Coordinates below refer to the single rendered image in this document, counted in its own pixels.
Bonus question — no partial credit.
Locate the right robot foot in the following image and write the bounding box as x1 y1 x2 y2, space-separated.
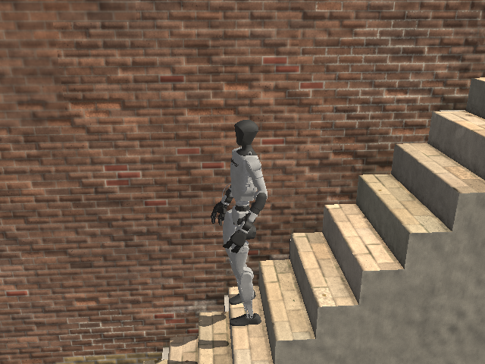
229 291 256 305

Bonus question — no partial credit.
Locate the left robot upper arm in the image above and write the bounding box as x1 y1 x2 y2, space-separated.
245 156 268 200

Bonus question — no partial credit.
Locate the robot right forearm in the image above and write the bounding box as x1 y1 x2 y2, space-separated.
221 185 233 206

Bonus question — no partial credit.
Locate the right robot hand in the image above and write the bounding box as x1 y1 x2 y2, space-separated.
211 201 227 226

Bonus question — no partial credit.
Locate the right robot thigh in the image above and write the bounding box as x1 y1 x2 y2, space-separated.
223 209 237 261

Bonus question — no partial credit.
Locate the left robot hand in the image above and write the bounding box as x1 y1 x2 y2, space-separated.
223 230 247 253

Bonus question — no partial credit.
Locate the robot left forearm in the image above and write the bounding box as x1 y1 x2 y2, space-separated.
239 193 267 234

